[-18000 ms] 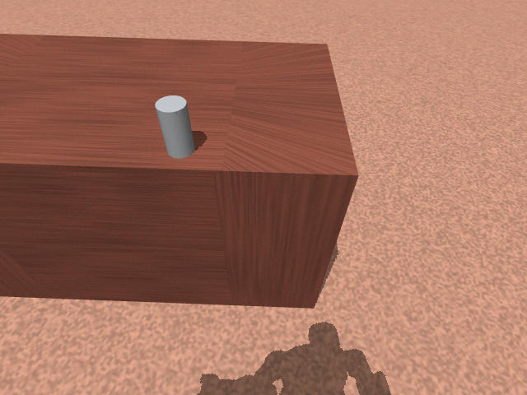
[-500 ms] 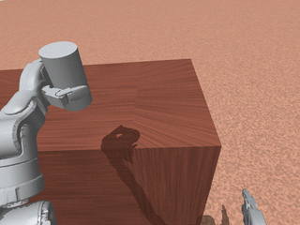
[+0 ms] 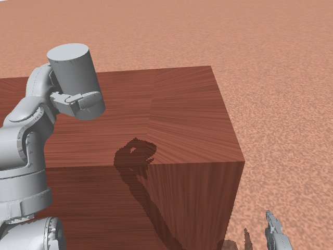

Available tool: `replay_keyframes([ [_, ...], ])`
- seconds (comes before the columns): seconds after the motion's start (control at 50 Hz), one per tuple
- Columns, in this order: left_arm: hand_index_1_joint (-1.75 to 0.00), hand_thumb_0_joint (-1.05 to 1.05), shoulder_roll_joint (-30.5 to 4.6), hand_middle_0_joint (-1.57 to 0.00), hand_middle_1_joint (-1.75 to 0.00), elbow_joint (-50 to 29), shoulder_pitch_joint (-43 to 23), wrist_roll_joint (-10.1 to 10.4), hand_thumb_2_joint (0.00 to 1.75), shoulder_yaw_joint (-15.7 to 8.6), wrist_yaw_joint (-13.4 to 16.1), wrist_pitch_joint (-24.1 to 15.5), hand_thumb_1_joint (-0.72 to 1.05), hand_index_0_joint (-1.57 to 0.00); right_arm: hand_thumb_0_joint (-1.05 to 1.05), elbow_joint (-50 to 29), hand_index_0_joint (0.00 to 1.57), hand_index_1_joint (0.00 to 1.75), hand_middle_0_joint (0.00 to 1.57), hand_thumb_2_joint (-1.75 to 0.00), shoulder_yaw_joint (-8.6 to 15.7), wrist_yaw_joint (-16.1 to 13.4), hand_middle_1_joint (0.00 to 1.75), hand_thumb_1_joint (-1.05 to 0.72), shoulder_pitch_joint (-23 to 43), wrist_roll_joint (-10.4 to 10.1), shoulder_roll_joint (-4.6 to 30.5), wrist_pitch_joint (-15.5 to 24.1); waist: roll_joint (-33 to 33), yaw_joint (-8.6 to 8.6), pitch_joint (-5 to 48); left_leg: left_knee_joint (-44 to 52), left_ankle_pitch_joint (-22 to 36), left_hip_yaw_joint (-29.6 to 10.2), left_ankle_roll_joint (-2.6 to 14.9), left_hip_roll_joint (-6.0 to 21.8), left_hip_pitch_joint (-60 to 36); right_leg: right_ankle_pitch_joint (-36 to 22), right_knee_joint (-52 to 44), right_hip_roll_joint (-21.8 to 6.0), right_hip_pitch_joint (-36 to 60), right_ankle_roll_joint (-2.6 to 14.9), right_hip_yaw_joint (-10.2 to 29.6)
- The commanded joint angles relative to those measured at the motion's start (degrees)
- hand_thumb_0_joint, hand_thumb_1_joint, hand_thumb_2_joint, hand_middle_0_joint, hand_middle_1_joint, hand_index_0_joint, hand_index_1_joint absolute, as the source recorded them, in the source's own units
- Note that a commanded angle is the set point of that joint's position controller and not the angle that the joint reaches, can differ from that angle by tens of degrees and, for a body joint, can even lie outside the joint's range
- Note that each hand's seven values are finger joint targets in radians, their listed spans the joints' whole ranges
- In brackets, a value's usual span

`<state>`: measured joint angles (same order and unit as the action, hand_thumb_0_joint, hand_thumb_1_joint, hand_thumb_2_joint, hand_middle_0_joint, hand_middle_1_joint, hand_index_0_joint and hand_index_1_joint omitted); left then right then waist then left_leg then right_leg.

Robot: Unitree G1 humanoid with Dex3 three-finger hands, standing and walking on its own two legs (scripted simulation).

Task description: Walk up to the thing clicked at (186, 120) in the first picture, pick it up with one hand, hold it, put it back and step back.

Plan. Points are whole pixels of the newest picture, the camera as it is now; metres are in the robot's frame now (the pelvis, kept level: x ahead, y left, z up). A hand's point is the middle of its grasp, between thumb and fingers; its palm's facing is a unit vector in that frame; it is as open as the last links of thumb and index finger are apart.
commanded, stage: hold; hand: left
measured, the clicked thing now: (80, 84) +0.33 +0.16 +0.31
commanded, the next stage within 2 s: crouch in 0.24 s
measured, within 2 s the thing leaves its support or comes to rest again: neither
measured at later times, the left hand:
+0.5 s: hand (81, 92) +0.34 +0.17 +0.29, palm faces +0.07 -1.00 -0.01, open 10.0 cm
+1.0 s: hand (94, 107) +0.41 +0.19 +0.20, palm faces +0.15 -0.99 +0.02, open 10.0 cm
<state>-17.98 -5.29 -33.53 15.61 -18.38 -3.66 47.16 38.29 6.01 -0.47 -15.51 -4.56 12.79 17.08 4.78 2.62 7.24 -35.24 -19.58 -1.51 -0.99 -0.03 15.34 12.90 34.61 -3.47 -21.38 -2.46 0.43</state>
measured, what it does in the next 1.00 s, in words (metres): stands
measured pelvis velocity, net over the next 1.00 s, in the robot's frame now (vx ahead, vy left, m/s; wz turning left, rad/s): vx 0.00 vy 0.00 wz -0.01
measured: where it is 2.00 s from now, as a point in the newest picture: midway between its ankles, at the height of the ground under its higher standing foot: outside the picture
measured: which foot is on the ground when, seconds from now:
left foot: down 0.00-1.00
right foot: down 0.00-1.00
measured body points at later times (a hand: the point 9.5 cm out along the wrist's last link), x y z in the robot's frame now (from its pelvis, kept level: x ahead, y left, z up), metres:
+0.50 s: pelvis +0.00 +0.00 +0.00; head -0.04 -0.04 +0.45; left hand +0.33 +0.22 +0.29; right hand +0.18 -0.25 -0.07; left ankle -0.01 +0.13 -0.73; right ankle +0.06 -0.15 -0.73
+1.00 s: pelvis +0.00 +0.00 +0.00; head -0.01 -0.02 +0.45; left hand +0.39 +0.24 +0.21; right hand +0.15 -0.26 -0.08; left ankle -0.01 +0.13 -0.73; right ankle +0.06 -0.15 -0.73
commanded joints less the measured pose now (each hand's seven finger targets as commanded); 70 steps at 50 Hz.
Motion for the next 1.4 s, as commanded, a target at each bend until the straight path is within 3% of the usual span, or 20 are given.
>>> replay_keyframes([
  [0.0,-1.46,0.00,-11.24,-1.32,-1.47,-14.22,-22.60,0.45,1.29,-3.62,0.43,-4.59,0.18,-1.35,0.00,-10.33,0.05,0.05,0.05,-0.05,2.39,0.01,0.05,0.55,7.43,-0.48,6.21,3.37,-4.87,0.17,8.64,6.60,6.38,1.31,1.22,-1.28,1.40,-1.32,-5.16,2.76,6.46,1.58,-4.11],
  [0.1,-1.47,0.00,-12.82,-1.32,-1.48,-19.18,-23.93,0.38,1.31,-5.87,1.91,-6.12,0.20,-1.35,0.00,-9.77,0.05,0.05,0.05,-0.05,3.70,-0.36,0.05,0.54,8.10,-0.34,6.82,3.43,-4.61,0.02,11.72,5.88,6.88,1.33,1.32,-1.49,0.42,-1.86,-5.27,2.57,8.27,1.44,-3.98],
  [0.16,-1.47,0.00,-10.94,-1.30,-1.47,-19.13,-24.74,0.04,1.30,-3.51,2.10,-6.13,0.17,-1.33,0.00,-9.44,0.05,0.05,0.05,-0.05,2.68,-0.90,0.05,0.55,9.85,-0.22,5.93,3.80,-4.27,-0.35,10.35,5.52,7.07,2.02,1.47,-1.88,0.38,-1.90,-5.22,2.55,7.38,1.43,-3.90],
  [0.2,-1.50,0.00,-12.42,-1.34,-1.51,-15.74,-23.61,0.10,1.34,-5.05,1.95,-5.77,0.17,-1.36,0.00,-7.26,0.05,0.05,0.05,-0.06,3.10,-1.45,0.05,0.54,9.06,0.01,6.49,3.75,-5.67,-0.41,8.97,5.50,6.87,1.75,1.53,-1.79,0.88,-1.97,-5.57,2.35,7.09,1.27,-3.84],
  [0.28,-1.50,0.00,-10.09,-1.35,-1.51,-12.19,-21.92,0.08,1.33,-2.34,0.60,-4.13,0.19,-1.38,0.00,-8.29,0.05,0.05,0.05,-0.05,1.48,-1.44,0.05,0.55,10.85,0.01,5.52,4.01,-5.81,0.27,6.55,5.97,6.79,2.02,1.38,-1.92,2.15,-1.56,-5.94,2.38,6.40,1.36,-4.01],
  [0.34,-1.52,0.00,-10.17,-1.40,-1.52,-9.26,-21.01,0.27,1.28,-2.30,-0.51,-3.00,0.04,-1.43,0.00,-8.39,0.05,0.05,0.05,-0.05,1.92,-1.16,0.05,0.55,8.71,-0.06,6.19,3.87,-5.99,-0.69,6.85,6.21,7.66,1.90,1.29,-1.60,1.73,-2.38,-5.82,2.68,5.98,1.51,-4.08],
  [0.48,-1.48,0.00,-11.84,-1.36,-1.48,-9.40,-22.49,0.72,1.27,-4.28,-0.10,-5.05,0.10,-1.39,0.00,-7.87,0.05,0.05,0.05,-0.04,3.36,-0.56,0.05,0.57,7.26,-0.28,6.73,4.22,-6.99,-1.28,7.64,6.42,6.98,1.50,1.48,-1.49,1.34,-2.29,-5.56,2.84,5.76,1.26,-4.08],
  [0.68,-1.46,0.00,-10.46,-1.35,-1.46,2.62,-26.23,-2.54,1.26,-1.01,2.08,-15.15,0.11,-1.37,0.00,-6.41,0.05,0.05,0.05,-0.05,1.78,-2.45,0.05,0.56,9.73,1.11,6.17,6.03,-5.62,-1.41,8.46,5.76,6.01,1.52,1.31,-1.45,3.08,-2.20,-4.59,2.35,5.16,1.51,-3.45],
  [0.76,-1.45,0.00,-13.22,-1.34,-1.45,5.78,-28.32,-3.06,1.24,-2.66,1.48,-20.70,0.09,-1.36,0.00,-6.08,0.05,0.05,0.05,-0.05,2.60,-2.98,0.05,0.55,8.85,1.65,7.39,6.72,-5.29,-1.71,11.97,5.39,6.57,1.39,1.30,-1.21,3.46,-2.59,-4.07,2.43,6.48,1.53,-3.33],
  [0.84,-1.45,0.00,-13.04,-1.33,-1.45,8.76,-28.82,-4.21,1.25,-1.24,0.89,-25.68,0.12,-1.35,0.00,-7.40,0.05,0.05,0.05,-0.05,1.49,-3.11,0.05,0.55,8.18,1.98,6.51,6.90,-3.67,-2.26,13.21,4.99,8.42,1.43,1.03,-1.09,3.46,-4.31,-3.40,2.58,6.85,1.73,-3.06],
  [0.86,-1.45,0.00,-14.40,-1.34,-1.45,10.47,-28.20,-4.12,1.26,-2.87,1.02,-26.66,0.14,-1.36,0.00,-6.56,0.05,0.05,0.05,-0.05,1.08,-3.19,0.05,0.55,7.37,2.17,6.31,6.64,-4.30,-2.07,14.02,4.64,9.19,1.37,1.02,-1.10,3.20,-4.92,-3.40,2.61,7.07,1.64,-3.12],
  [0.92,-1.48,0.00,-14.07,-1.35,-1.48,12.09,-30.08,-4.17,1.30,-2.33,1.10,-29.82,0.14,-1.38,0.00,-6.37,0.05,0.05,0.05,-0.05,1.75,-3.28,0.05,0.55,7.78,2.29,6.74,6.64,-3.81,-3.00,14.68,4.45,8.92,1.85,1.27,-1.25,4.07,-5.10,-3.47,2.59,7.39,1.62,-2.86],
  [1.02,-1.48,0.00,-13.37,-1.35,-1.48,17.32,-29.70,-5.02,1.30,-1.19,1.03,-33.84,0.17,-1.38,0.00,-5.62,0.05,0.05,0.05,-0.05,2.70,-3.51,0.05,0.55,6.90,2.56,8.20,6.60,-4.83,-3.99,13.11,4.34,8.93,1.85,1.28,-0.89,3.92,-5.24,-3.37,2.90,5.89,1.71,-2.79],
  [1.08,-1.50,0.00,-12.89,-1.38,-1.51,19.70,-29.03,-5.17,1.32,-0.40,0.24,-36.44,0.19,-1.40,0.00,-5.84,0.05,0.05,0.05,-0.05,0.35,-3.09,0.05,0.55,5.96,2.43,5.88,6.29,-3.96,-3.92,13.41,4.26,10.58,1.66,1.19,-0.73,3.99,-6.70,-3.03,2.96,5.53,1.97,-2.91],
  [1.12,-1.50,0.00,-15.27,-1.38,-1.51,20.98,-29.59,-5.29,1.31,-2.01,0.06,-37.87,0.17,-1.41,0.00,-6.86,0.05,0.05,0.05,-0.05,1.76,-3.24,0.05,0.55,5.93,2.63,7.73,5.94,-4.59,-4.26,15.03,3.93,12.05,1.89,1.31,-0.69,3.68,-8.15,-3.03,2.91,6.38,1.86,-2.79],
  [1.16,-1.52,0.00,-13.55,-1.39,-1.52,23.41,-29.12,-4.89,1.33,-1.10,-0.18,-38.71,0.21,-1.42,0.00,-6.17,0.05,0.05,0.05,-0.05,1.11,-3.09,0.05,0.55,5.89,2.49,6.88,5.44,-4.75,-4.68,12.87,3.87,11.62,2.16,1.47,-0.83,4.06,-8.05,-3.20,2.91,5.42,1.85,-2.67],
  [1.26,-1.50,0.00,-15.64,-1.36,-1.51,25.57,-30.39,-5.65,1.32,-2.37,0.31,-42.17,0.17,-1.39,0.00,-8.22,0.05,0.05,0.05,-0.05,1.08,-2.80,0.05,0.55,4.97,2.75,7.66,4.22,-3.28,-4.34,15.05,4.03,15.90,1.66,0.53,-0.05,3.29,-10.60,-2.21,3.24,6.43,2.54,-2.95],
  [1.28,-1.50,0.00,-14.17,-1.35,-1.50,25.53,-30.72,-5.61,1.33,-1.00,0.29,-42.87,0.19,-1.38,0.00,-6.54,0.05,0.05,0.05,-0.05,1.28,-2.56,0.05,0.55,4.64,2.63,7.13,3.84,-2.14,-4.42,14.59,4.06,15.43,1.73,0.57,-0.21,3.75,-10.62,-2.31,3.19,6.47,2.57,-2.88],
  [1.36,-1.49,0.00,-15.00,-1.35,-1.49,26.43,-31.85,-5.62,1.32,-1.68,0.28,-45.42,0.15,-1.38,0.00,-9.15,0.05,0.05,0.05,-0.05,1.82,-2.68,0.05,0.54,6.70,2.75,7.94,3.16,-2.48,-4.20,16.51,3.88,14.46,1.97,0.83,-0.25,3.71,-9.96,-2.48,3.05,7.47,2.41,-2.73],
  [1.38,-1.49,0.00,-16.29,-1.36,-1.50,28.56,-31.32,-5.84,1.32,-2.82,0.42,-45.90,0.13,-1.38,0.00,-9.89,0.05,0.05,0.05,-0.05,2.54,-2.81,0.05,0.53,5.14,2.82,8.91,2.77,-4.50,-5.11,17.39,3.56,15.05,2.04,0.99,-0.16,3.56,-10.72,-2.55,3.00,7.84,2.23,-2.55],
])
